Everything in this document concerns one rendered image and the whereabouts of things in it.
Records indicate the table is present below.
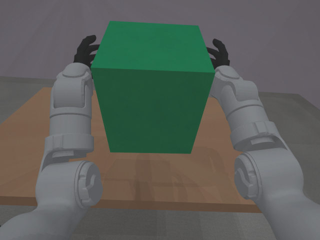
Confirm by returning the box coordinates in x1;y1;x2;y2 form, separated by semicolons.
0;87;262;227

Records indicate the left robot hand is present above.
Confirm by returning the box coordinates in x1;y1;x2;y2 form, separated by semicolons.
73;35;100;79

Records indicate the right robot forearm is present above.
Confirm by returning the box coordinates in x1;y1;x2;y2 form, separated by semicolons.
209;65;304;187

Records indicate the left robot forearm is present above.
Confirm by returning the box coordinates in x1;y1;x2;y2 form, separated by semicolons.
35;62;94;203

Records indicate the carton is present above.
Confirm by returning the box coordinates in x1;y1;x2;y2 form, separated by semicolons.
90;21;216;154

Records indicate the robot left upper arm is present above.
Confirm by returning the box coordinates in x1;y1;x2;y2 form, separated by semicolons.
0;160;103;240

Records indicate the right robot hand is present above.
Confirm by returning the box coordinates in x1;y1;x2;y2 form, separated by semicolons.
206;38;230;70

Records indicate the robot right upper arm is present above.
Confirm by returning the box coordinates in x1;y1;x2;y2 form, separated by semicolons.
234;147;320;240

